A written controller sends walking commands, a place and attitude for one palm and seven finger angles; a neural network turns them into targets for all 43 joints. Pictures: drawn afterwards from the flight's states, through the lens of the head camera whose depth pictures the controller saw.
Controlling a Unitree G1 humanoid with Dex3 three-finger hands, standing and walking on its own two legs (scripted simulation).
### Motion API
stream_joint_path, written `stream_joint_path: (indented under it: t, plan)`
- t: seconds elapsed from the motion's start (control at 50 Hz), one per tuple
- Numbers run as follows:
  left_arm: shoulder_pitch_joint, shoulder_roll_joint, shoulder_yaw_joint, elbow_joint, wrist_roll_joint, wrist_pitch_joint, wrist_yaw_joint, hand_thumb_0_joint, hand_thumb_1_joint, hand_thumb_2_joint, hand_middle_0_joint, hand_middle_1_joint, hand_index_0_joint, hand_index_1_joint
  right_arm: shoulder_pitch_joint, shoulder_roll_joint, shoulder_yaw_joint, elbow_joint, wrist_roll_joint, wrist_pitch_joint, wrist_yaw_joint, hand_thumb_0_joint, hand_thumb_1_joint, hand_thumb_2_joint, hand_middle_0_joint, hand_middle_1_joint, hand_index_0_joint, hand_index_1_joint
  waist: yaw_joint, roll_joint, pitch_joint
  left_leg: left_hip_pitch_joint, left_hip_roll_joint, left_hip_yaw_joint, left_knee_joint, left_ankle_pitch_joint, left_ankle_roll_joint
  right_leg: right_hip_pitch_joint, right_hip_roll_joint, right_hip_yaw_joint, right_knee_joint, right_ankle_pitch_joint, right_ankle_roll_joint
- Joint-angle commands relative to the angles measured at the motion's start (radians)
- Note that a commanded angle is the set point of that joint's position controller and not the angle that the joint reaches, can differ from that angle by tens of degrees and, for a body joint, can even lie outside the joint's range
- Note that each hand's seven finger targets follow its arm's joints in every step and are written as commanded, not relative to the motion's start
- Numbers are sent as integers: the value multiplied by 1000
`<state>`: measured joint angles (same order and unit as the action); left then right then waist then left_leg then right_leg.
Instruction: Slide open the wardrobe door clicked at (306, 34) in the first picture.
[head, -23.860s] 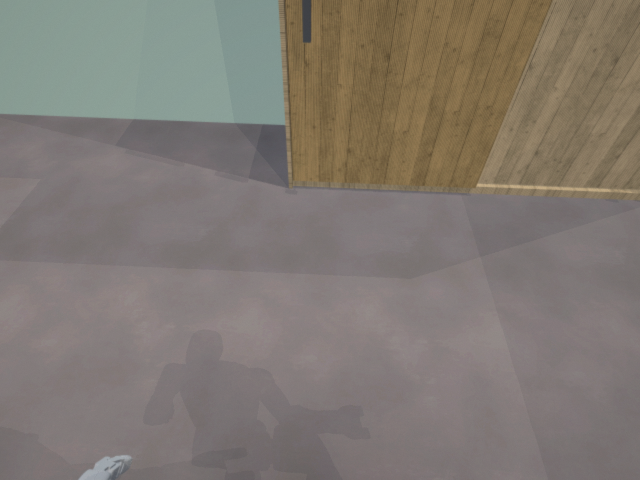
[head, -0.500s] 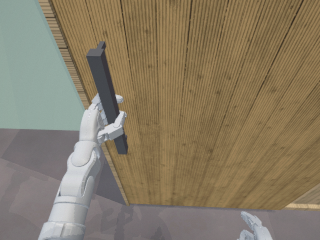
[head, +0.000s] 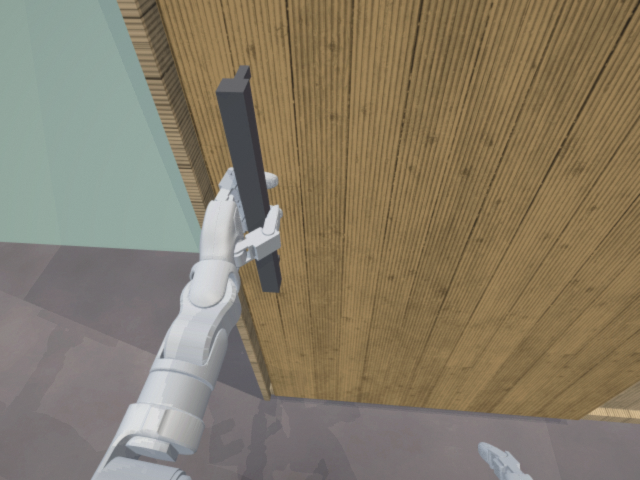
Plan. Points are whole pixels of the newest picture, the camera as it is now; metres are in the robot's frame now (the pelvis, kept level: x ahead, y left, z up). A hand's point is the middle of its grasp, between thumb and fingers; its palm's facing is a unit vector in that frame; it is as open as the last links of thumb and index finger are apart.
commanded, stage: step sideways, sliding the door along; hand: left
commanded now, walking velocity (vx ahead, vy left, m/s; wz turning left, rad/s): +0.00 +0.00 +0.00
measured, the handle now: (260, 199) +0.43 +0.11 +0.13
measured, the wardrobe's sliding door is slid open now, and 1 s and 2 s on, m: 0.02 0.06 0.42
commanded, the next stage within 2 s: none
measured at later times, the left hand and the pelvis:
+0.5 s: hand (291, 233) +0.38 +0.07 +0.12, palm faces +0.08 -0.99 -0.11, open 6.4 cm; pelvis +0.00 -0.05 +0.00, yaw +0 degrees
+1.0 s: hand (313, 228) +0.39 +0.04 +0.12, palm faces +0.29 -0.96 -0.05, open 6.4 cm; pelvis +0.02 -0.16 +0.01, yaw +2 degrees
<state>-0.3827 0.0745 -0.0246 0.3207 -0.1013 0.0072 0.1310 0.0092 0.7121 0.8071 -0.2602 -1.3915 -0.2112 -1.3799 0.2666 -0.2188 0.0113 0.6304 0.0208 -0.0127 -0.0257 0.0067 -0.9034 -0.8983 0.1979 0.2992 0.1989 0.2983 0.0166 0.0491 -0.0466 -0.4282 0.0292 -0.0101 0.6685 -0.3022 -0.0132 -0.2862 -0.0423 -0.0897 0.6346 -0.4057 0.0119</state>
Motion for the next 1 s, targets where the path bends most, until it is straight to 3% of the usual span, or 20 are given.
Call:
stream_joint_path:
  t: [0.0, 0.06, 0.08, 0.1, 0.14, 0.2, 0.26, 0.34, 0.36, 0.38, 0.4, 0.48, 0.58, 0.6, 0.64, 0.66, 0.68, 0.82, 0.9, 0.98]
  plan:
    - [-474, -171, -239, -262, 1, -95, -89, 0, 900, 900, -450, -1400, -450, -1400, -71, -105, -42, -131, -2, -64, -4, 0, -900, -900, 200, 300, 200, 300, -106, -48, -298, 356, -8, -34, -54, 301, 33, -135, 71, -6, -66, 369, -30]
    - [-534, -158, -225, -207, 4, -94, -73, 0, 900, 900, -450, -1400, -450, -1400, -63, -108, -39, -114, -2, -64, -4, 0, -900, -900, 200, 300, 200, 300, -116, -68, -262, 328, -10, -36, -56, 263, 33, -153, 71, -5, -73, 341, -28]
    - [-517, 328, 123, -160, 48, -131, -27, 0, 900, 900, -450, -1400, -450, -1400, -84, -164, -43, -95, 0, -31, -47, 0, -900, -900, 200, 300, 200, 300, -40, -80, -257, 294, 57, -34, -111, 198, 78, -54, 11, 55, -116, 279, -6]
    - [-476, 137, -35, -166, 39, -139, -42, 0, 900, 900, -450, -1400, -450, -1400, -109, -115, -26, -107, -2, -12, -57, 0, -900, -900, 200, 300, 200, 300, -53, -109, -226, 290, 40, -5, -124, 169, 84, -16, 1, 53, -134, 296, 2]
    - [-501, 92, -74, -183, 24, -155, -53, 0, 900, 900, -450, -1400, -450, -1400, -134, -105, -22, -118, 2, -8, -73, 0, -900, -900, 200, 300, 200, 300, -69, -56, -231, 325, 77, -24, -142, 122, 90, -33, 7, 39, -88, 243, 0]
    - [-491, 99, -71, -152, 7, -151, -50, 0, 900, 900, -450, -1400, -450, -1400, -150, -127, -34, -117, -3, 10, -93, 0, -900, -900, 200, 300, 200, 300, -72, 148, -197, 339, 254, -296, -271, -104, 176, -157, 58, 41, 151, 3, -15]
    - [-474, 118, -56, -172, 1, -128, -38, 0, 900, 900, -450, -1400, -450, -1400, -161, -116, -28, -121, -8, 33, -101, 0, -900, -900, 200, 300, 200, 300, -63, 132, -158, 335, 335, -386, -299, -128, 223, -212, 43, 88, 251, -126, -31]
    - [-434, 165, -12, -146, 2, -120, -35, 0, 900, 900, -450, -1400, -450, -1400, -173, -119, -28, -117, 6, 42, -106, 0, -900, -900, 200, 300, 200, 300, -28, -21, -150, 123, 192, -62, -26, 20, 115, 125, 18, 104, -168, 29, -56]
    - [-436, 182, -5, -145, 11, -119, -36, 0, 900, 900, -450, -1400, -450, -1400, -176, -94, -25, -124, 12, 37, -106, 0, -900, -900, 200, 300, 200, 300, -26, -229, -139, -3, 74, 73, 164, -58, 58, 183, -104, 285, -316, 37, -101]
    - [-424, 214, 32, -121, 16, -117, -28, 0, 900, 900, -450, -1400, -450, -1400, -214, -87, -21, -125, 8, 30, -106, 0, -900, -900, 200, 300, 200, 300, -2, -379, -83, -172, -11, 65, 369, -230, 30, 221, -230, 488, -397, 141, -181]
    - [-424, 207, 30, -92, 28, -112, -24, 0, 900, 900, -450, -1400, -450, -1400, -215, -92, -33, -109, 6, 21, -101, 0, -900, -900, 200, 300, 200, 300, 9, -311, -66, -208, -10, 17, 502, -270, 22, 219, -284, 507, -379, 126, -233]
    - [-464, 107, -38, -161, 45, -170, -43, 0, 900, 900, -450, -1400, -450, -1400, -176, -82, -31, -81, -15, 10, -91, 0, -900, -900, 200, 300, 200, 300, -3, -159, -59, -161, 22, 45, 437, -150, 9, 285, -198, 283, -231, 669, -224]
    - [-425, 73, -86, -314, 42, -214, -64, 0, 900, 900, -450, -1400, -450, -1400, -160, -80, -39, -114, -24, 1, -105, 0, -900, -900, 200, 300, 200, 300, -17, -177, -195, 207, 30, 162, -122, 134, 17, 240, -101, 119, -54, 816, -124]
    - [-440, 55, -115, -370, 36, -226, -67, 0, 900, 900, -450, -1400, -450, -1400, -146, -88, -46, -117, -20, -6, -109, 0, -900, -900, 200, 300, 200, 300, -51, -132, -249, 449, 93, 103, -249, 287, 45, 75, -81, 99, 92, 746, -58]
    - [-449, -15, -176, -468, 13, -239, -75, 0, 900, 900, -450, -1400, -450, -1400, -153, -111, -57, -148, -15, -14, -76, 0, -900, -900, 200, 300, 200, 300, -45, 169, -361, 822, 563, -463, -198, 992, 265, -348, 56, 172, 563, -145, 15]
    - [-471, 25, -135, -462, 22, -240, -68, 0, 900, 900, -450, -1400, -450, -1400, -192, -114, -51, -151, -15, -21, -49, 0, -900, -900, 200, 300, 200, 300, -44, 45, -322, 753, 594, -442, -204, 872, 292, -356, 29, 274, 673, -132, -16]
    - [-445, 25, -144, -464, 30, -223, -71, 0, 900, 900, -450, -1400, -450, -1400, -201, -122, -63, -140, -11, -14, -47, 0, -900, -900, 200, 300, 200, 300, -48, -30, -242, 731, 569, -353, -212, 862, 269, -434, 11, 237, 666, -103, -18]
    - [-489, -18, -210, -526, 44, -165, -90, 0, 900, 900, -450, -1400, -450, -1400, -211, -129, -78, -159, 5, -37, -29, 0, -900, -900, 200, 300, 200, 300, -49, 197, -186, 392, 352, 45, -284, 392, 131, -173, -37, 60, 324, 129, 20]
    - [-483, -31, -226, -478, 40, -168, -82, 0, 900, 900, -450, -1400, -450, -1400, -184, -121, -68, -175, 17, -63, -26, 0, -900, -900, 200, 300, 200, 300, -54, 304, -183, 362, 305, 82, -247, 408, 106, -65, 4, -37, 140, 110, 29]
    - [-445, 18, -184, -491, 37, -181, -67, 0, 900, 900, -450, -1400, -450, -1400, -186, -97, -60, -177, 28, -85, -25, 0, -900, -900, 200, 300, 200, 300, -29, 184, -226, 366, 253, 71, -21, 411, 46, 100, 42, -53, -120, 245, 29]
